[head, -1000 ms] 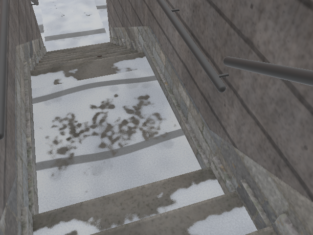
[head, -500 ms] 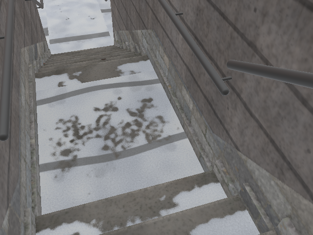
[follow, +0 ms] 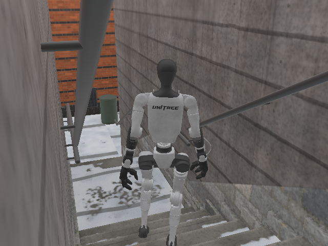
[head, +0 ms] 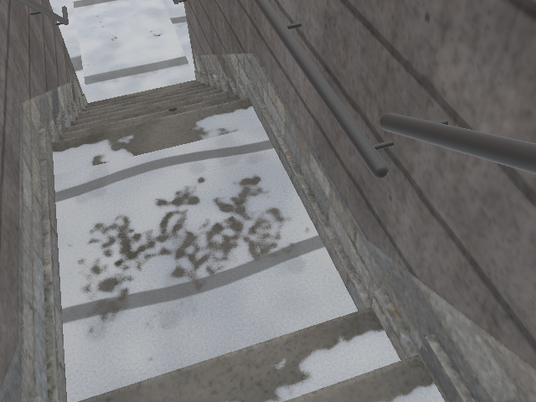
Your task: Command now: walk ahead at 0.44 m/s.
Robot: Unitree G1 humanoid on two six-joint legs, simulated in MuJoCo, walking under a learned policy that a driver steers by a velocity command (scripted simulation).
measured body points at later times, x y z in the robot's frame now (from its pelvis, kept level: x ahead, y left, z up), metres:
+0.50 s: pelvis +0.26 -0.01 -0.16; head +0.26 -0.01 +0.29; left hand +0.33 +0.23 -0.31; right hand +0.19 -0.26 -0.31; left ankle +0.19 +0.03 -0.88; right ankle +0.38 -0.17 -0.81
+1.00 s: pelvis +0.48 -0.07 -0.34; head +0.49 -0.06 +0.11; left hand +0.57 +0.17 -0.47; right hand +0.55 -0.29 -0.48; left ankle +0.51 +0.06 -0.95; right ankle +0.54 -0.14 -1.05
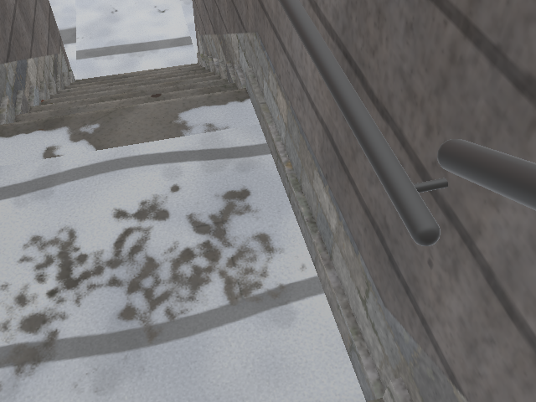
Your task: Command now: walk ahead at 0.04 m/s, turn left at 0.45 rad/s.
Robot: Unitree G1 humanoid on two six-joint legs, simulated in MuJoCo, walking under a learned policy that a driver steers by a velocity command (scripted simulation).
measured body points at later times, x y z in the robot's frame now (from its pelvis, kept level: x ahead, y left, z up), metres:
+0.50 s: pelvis +0.12 +0.09 -0.02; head +0.14 +0.09 +0.43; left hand +0.19 +0.34 -0.15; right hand +0.18 -0.15 -0.17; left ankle +0.00 +0.14 -0.72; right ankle +0.29 -0.03 -0.68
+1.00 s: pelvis +0.37 +0.14 -0.19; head +0.39 +0.16 +0.26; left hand +0.20 +0.29 -0.34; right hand +0.61 +0.01 -0.31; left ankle +0.46 +0.38 -0.83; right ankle +0.32 +0.02 -0.88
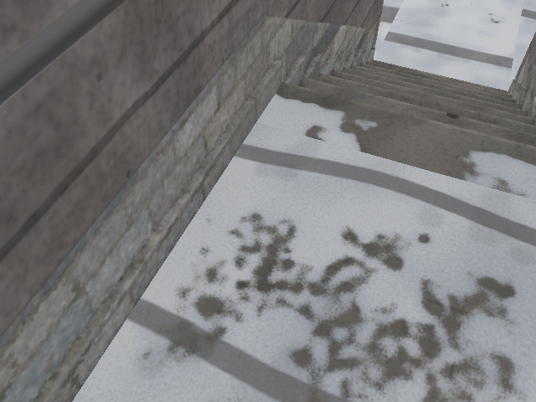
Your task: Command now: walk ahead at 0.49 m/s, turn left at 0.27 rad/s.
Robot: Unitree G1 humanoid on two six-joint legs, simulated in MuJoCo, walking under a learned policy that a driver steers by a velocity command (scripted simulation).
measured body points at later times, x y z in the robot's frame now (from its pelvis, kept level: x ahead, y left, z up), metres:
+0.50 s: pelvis +0.35 +0.04 -0.13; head +0.38 +0.04 +0.32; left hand +0.52 +0.29 -0.23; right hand +0.36 -0.23 -0.27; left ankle +0.31 +0.15 -0.86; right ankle +0.51 -0.13 -0.78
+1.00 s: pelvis +0.57 -0.06 -0.12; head +0.61 -0.07 +0.33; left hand +0.71 +0.19 -0.25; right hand +0.68 -0.34 -0.25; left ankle +0.65 +0.10 -0.83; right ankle +0.63 -0.13 -0.86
